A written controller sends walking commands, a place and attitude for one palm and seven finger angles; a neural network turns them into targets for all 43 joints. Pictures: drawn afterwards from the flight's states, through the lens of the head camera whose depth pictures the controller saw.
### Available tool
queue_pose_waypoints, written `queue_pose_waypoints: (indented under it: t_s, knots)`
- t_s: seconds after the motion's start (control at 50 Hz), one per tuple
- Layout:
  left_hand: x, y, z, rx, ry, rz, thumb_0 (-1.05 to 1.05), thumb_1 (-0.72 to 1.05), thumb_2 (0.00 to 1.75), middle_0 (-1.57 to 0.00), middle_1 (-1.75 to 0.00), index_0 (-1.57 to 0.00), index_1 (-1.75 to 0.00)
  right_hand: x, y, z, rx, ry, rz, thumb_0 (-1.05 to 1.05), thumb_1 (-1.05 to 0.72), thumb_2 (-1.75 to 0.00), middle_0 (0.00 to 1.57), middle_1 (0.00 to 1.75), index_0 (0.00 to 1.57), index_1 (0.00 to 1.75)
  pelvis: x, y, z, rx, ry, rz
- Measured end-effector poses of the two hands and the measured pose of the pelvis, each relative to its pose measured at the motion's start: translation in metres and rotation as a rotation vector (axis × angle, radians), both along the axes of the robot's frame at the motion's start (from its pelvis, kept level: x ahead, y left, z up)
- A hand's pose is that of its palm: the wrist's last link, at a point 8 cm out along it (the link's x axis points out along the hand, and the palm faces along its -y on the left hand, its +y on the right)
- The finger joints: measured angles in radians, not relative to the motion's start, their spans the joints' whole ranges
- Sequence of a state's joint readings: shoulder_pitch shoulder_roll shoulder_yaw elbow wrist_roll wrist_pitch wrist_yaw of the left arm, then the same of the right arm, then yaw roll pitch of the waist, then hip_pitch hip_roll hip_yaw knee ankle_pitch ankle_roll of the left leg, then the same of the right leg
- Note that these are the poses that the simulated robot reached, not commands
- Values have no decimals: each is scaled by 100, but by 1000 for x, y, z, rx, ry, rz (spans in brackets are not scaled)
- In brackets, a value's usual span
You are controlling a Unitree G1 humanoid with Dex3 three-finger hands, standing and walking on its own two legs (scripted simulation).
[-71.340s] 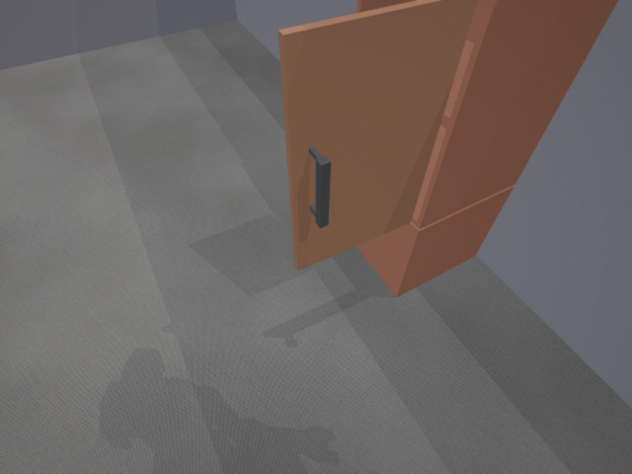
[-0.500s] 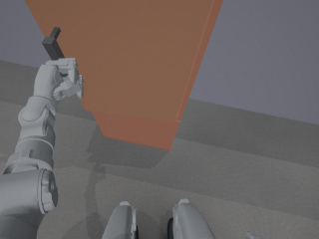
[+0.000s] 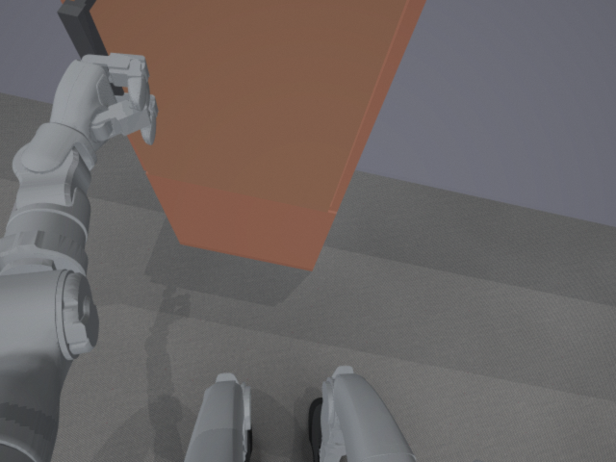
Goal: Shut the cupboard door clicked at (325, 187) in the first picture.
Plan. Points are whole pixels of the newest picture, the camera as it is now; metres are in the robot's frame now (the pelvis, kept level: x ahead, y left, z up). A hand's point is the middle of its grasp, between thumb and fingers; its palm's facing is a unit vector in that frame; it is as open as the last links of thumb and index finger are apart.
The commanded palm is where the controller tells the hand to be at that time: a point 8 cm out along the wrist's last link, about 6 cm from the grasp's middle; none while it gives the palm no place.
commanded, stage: pull the fist back off the door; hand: left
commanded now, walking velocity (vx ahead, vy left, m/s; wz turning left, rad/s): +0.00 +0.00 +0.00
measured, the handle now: (110, 65) +0.59 +0.22 +0.08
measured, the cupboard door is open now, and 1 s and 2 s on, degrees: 0 0 0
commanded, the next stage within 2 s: draw the hand back to the body in 0.92 s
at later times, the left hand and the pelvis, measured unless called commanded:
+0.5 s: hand (174, 106) +0.53 +0.14 +0.08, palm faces -0.04 -1.00 -0.03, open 3.1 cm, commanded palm +0.49 +0.19 +0.08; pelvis +0.00 -0.01 +0.01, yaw -2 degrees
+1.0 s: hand (150, 168) +0.44 +0.16 +0.07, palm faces -0.04 -1.00 -0.02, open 3.1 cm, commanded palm +0.43 +0.21 +0.08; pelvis +0.04 -0.01 +0.04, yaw +0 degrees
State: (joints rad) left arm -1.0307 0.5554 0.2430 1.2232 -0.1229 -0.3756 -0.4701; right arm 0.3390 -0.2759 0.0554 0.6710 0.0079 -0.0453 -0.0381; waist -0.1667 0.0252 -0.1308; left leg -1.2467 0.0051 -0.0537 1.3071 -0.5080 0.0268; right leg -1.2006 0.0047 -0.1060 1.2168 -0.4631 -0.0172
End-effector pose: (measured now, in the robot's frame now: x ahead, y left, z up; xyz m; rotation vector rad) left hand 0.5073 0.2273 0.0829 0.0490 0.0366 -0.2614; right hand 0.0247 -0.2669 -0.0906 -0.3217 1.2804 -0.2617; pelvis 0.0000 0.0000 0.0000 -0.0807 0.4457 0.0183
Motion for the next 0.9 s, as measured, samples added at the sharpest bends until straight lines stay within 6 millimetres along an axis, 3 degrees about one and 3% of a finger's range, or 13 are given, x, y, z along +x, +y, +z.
queue_pose_waypoints:
  t_s: [0.08,0.22,0.3,0.42,0.54,0.68,0.9]
  knots:
    - [4,-8,0,8,13,0,2,90,90,-130,-150,-130,-150,0,-1,-2,-15,-25,16,0,-91,-90,21,30,21,30,-7,0,-4,-6,7,4]
    - [6,-22,-4,-59,-30,277,2,90,90,-130,-150,-130,-150,-7,3,-6,21,-43,54,0,-91,-90,20,30,20,30,-15,-2,-7,6,20,0]
    - [7,-26,-4,36,-20,256,2,90,90,-130,-150,-130,-150,-19,5,-8,51,-28,22,0,-91,-90,20,30,21,30,-16,-5,-7,9,16,-9]
    - [6,-34,1,-16,-11,216,2,90,90,-130,-150,-130,-150,-39,8,-4,84,19,-49,0,-91,-90,20,30,20,30,-9,-7,2,22,0,-34]
    - [-7,-30,-4,-14,-1,232,2,90,90,-130,-150,-130,-150,-37,7,4,104,39,-90,0,-91,-90,20,30,20,30,5,-7,14,38,-20,-57]
    - [-34,-20,-8,-7,-19,232,2,90,90,-130,-150,-130,-150,2,1,12,101,-2,-74,0,-91,-90,20,30,20,30,23,-8,26,48,-45,-53]
    - [-79,-19,-7,-32,-30,211,2,90,90,-130,-150,-130,-150,110,-1,31,86,-220,48,0,-91,-90,20,30,20,30,40,-6,38,50,-91,-29]
